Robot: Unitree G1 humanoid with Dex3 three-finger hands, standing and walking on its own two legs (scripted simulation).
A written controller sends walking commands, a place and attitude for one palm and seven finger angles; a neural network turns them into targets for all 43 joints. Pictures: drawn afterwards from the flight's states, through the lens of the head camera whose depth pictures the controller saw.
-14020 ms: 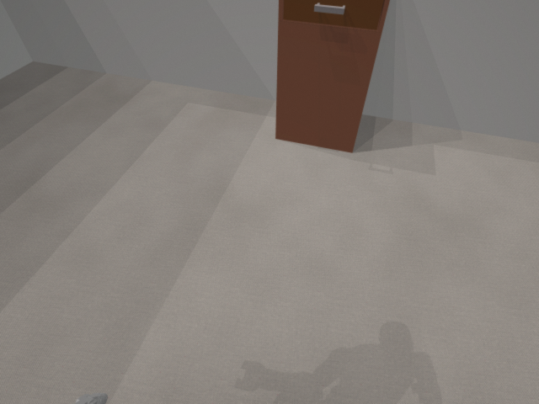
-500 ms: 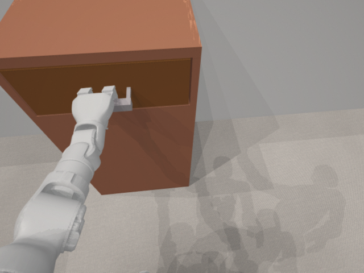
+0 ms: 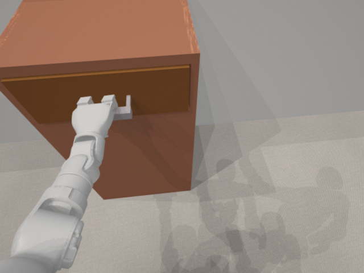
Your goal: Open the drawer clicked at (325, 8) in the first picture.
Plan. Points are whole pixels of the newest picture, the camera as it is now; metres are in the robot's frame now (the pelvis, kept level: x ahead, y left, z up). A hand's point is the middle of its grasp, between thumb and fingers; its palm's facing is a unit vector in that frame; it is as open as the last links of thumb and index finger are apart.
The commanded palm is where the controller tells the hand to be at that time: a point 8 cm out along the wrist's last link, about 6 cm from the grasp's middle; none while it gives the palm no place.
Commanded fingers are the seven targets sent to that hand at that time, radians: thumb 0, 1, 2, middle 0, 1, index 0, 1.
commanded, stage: pull the drawer open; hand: left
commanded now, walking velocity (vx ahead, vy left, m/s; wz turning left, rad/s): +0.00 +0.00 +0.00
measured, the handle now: (106, 107) +0.51 +0.18 +0.04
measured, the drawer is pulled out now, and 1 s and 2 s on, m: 0.01 0.10 0.25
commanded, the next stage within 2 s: none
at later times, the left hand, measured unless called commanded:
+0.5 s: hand (101, 136) +0.44 +0.18 +0.02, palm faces -0.04 -0.03 -1.00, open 5.8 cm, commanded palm +0.40 +0.18 +0.07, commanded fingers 0.00 0.90 0.90 -0.40 -1.35 -0.40 -1.35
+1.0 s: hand (99, 166) +0.36 +0.18 +0.02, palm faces +0.01 -0.09 -1.00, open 5.9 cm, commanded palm +0.33 +0.19 +0.07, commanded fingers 0.00 0.90 0.90 -0.40 -1.35 -0.40 -1.35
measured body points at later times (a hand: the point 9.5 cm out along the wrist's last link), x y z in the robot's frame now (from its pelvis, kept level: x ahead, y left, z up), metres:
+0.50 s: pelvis +0.00 -0.01 +0.00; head +0.06 -0.02 +0.44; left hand +0.43 +0.18 +0.07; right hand +0.08 -0.27 -0.14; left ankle -0.01 +0.11 -0.71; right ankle -0.05 -0.11 -0.71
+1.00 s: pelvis +0.01 +0.00 +0.01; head +0.05 -0.02 +0.46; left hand +0.35 +0.18 +0.07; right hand +0.14 -0.26 -0.12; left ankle -0.01 +0.11 -0.71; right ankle -0.05 -0.11 -0.71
